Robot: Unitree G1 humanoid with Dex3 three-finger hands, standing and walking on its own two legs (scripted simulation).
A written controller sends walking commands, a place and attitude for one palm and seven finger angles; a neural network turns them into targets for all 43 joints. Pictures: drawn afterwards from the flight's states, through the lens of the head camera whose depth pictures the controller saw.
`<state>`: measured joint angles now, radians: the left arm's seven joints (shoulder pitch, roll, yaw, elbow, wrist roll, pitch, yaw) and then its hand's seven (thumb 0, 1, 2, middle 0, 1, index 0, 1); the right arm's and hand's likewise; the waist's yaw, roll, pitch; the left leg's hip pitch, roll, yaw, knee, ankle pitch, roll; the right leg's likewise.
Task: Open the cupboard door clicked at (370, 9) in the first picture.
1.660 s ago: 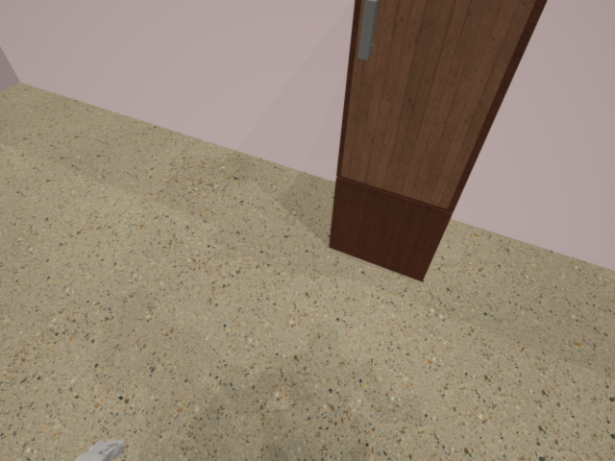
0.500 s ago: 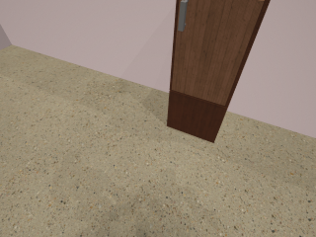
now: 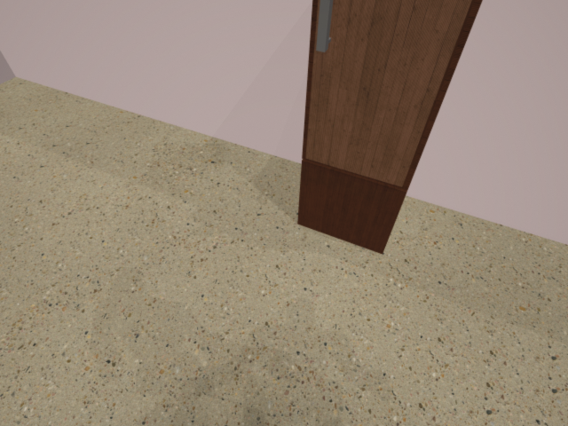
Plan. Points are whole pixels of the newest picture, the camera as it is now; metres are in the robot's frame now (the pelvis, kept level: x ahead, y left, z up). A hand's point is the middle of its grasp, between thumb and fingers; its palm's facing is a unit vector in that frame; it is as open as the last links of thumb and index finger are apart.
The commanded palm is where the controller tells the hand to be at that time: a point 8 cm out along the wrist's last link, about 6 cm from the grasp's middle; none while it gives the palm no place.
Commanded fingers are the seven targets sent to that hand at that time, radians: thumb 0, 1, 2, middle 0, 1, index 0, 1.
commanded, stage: turn to face it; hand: left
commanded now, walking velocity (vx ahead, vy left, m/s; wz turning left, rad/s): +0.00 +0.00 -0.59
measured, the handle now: (327, 21) +1.04 -0.04 +0.14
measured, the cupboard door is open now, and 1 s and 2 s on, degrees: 0 0 0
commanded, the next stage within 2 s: take the last steps up to it in 0.72 s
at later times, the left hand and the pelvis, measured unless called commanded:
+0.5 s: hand out of the picture +0.03 +0.17 -0.17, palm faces -0.14 -0.96 -0.24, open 7.3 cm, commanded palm none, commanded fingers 0.00 0.90 0.90 -0.20 -0.30 -0.20 -0.30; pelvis -0.03 -0.02 -0.01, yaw -11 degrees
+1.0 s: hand out of the picture +0.07 +0.22 -0.18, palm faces -0.34 -0.92 -0.20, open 7.3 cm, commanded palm none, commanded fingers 0.00 0.90 0.90 -0.20 -0.30 -0.20 -0.30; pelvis -0.04 +0.05 +0.00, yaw -22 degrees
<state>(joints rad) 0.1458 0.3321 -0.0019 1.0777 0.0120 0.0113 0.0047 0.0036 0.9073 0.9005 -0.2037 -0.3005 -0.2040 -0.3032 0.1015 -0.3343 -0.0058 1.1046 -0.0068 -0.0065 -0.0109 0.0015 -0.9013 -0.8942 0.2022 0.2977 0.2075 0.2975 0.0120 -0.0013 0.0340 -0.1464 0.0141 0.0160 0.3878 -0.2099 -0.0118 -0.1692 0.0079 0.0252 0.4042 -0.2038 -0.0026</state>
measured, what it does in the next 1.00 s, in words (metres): steps on the spot, turning right: left foot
